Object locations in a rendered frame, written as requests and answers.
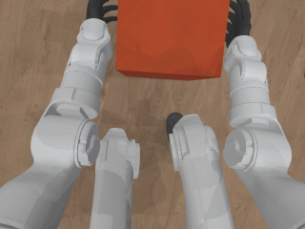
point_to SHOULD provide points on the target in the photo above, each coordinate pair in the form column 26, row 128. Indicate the left robot hand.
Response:
column 96, row 10

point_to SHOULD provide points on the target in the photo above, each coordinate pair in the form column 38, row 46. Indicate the right robot upper arm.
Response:
column 261, row 160

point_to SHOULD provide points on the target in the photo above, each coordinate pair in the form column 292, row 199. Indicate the robot left thigh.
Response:
column 112, row 194

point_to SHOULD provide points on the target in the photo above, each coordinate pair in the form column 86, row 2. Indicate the left robot forearm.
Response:
column 83, row 78

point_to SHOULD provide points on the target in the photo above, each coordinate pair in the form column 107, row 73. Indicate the carton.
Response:
column 171, row 39

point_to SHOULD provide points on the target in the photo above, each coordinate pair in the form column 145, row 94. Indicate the right robot forearm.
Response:
column 248, row 87

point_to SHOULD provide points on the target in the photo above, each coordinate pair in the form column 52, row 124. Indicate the right robot foot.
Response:
column 172, row 119

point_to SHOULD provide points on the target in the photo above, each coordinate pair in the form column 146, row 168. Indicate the left robot upper arm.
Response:
column 61, row 147

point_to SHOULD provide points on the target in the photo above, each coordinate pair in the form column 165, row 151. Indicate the right robot hand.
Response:
column 240, row 19

